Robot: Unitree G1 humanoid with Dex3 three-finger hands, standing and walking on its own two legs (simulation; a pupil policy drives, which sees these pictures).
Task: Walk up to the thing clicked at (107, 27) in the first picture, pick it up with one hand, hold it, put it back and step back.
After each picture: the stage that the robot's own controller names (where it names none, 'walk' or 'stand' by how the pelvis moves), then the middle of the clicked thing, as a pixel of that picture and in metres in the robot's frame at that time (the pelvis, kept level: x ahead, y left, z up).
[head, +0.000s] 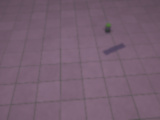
stand; (107, 28) +1.65 -0.30 -0.72
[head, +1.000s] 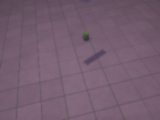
walk; (86, 36) +1.53 +0.09 -0.70
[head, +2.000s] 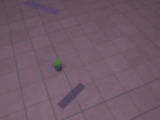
walk; (58, 66) +0.98 +0.30 -0.71
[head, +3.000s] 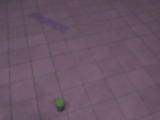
walk; (60, 105) +0.57 +0.21 -0.70
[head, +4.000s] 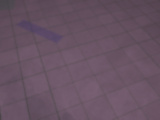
stand; out of the picture +0.37 +0.20 -0.70
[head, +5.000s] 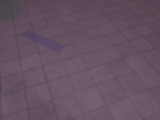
stand; out of the picture +0.33 +0.20 -0.72
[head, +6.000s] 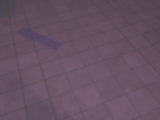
stand; out of the picture +0.33 +0.21 -0.72
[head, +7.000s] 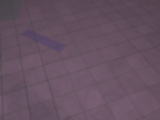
stand; out of the picture +0.35 +0.20 -0.73
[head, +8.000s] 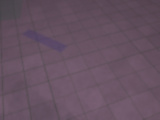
stand; out of the picture +0.34 +0.20 -0.73
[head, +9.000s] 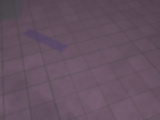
stand; out of the picture +0.33 +0.19 -0.73
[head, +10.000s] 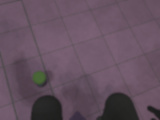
go down; (40, 79) +0.41 +0.20 -0.43
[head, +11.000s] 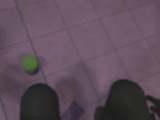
go down; (31, 66) +0.44 +0.21 -0.32
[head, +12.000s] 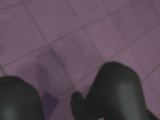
close in; out of the picture +0.43 +0.25 -0.23
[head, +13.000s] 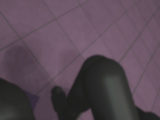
close; out of the picture +0.42 +0.26 -0.23
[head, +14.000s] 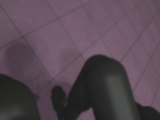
lift; out of the picture +0.41 +0.25 -0.23
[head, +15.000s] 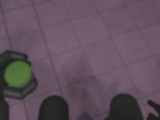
lift; (23, 79) +0.33 +0.21 -0.03
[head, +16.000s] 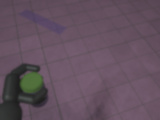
hold; (35, 90) +0.32 +0.18 +0.00
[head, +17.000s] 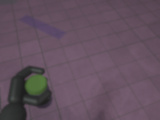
hold; (40, 92) +0.32 +0.17 +0.00
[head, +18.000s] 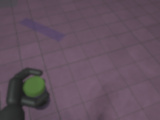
crouch; (37, 93) +0.32 +0.17 +0.00
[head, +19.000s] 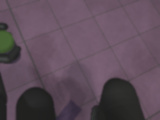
crouch; (6, 48) +0.45 +0.22 -0.09
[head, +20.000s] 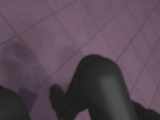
lower; out of the picture +0.43 +0.28 -0.23
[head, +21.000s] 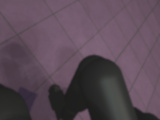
lower; out of the picture +0.43 +0.28 -0.23
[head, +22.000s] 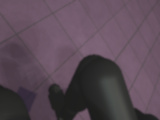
lower; out of the picture +0.44 +0.28 -0.23
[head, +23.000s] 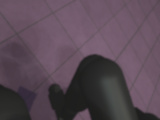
lower; out of the picture +0.44 +0.28 -0.23
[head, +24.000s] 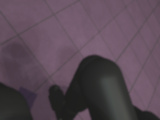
draw back; out of the picture +0.44 +0.27 -0.23
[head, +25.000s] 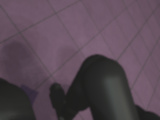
rise; out of the picture +0.43 +0.26 -0.23
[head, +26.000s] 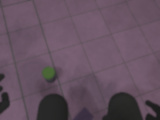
walk; (49, 75) +0.44 +0.18 -0.43
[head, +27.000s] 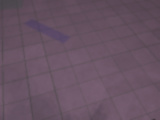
stand; out of the picture +0.37 +0.16 -0.66
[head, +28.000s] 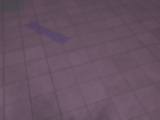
stand; out of the picture +0.38 +0.18 -0.67
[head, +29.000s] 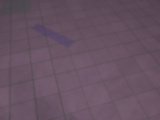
stand; out of the picture +0.38 +0.16 -0.71
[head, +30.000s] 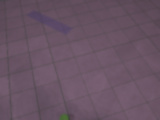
walk; out of the picture +0.41 +0.15 -0.71
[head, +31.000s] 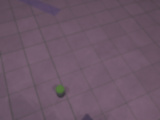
walk; (60, 91) +0.57 +0.17 -0.70
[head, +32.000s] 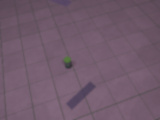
walk; (67, 62) +0.91 +0.21 -0.70
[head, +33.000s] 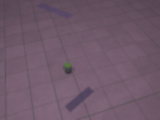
stand; (68, 68) +1.00 +0.17 -0.71
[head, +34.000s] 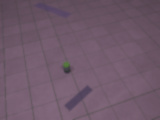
stand; (66, 67) +1.00 +0.18 -0.73
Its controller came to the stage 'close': yes
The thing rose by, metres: 0.72
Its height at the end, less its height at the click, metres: +0.00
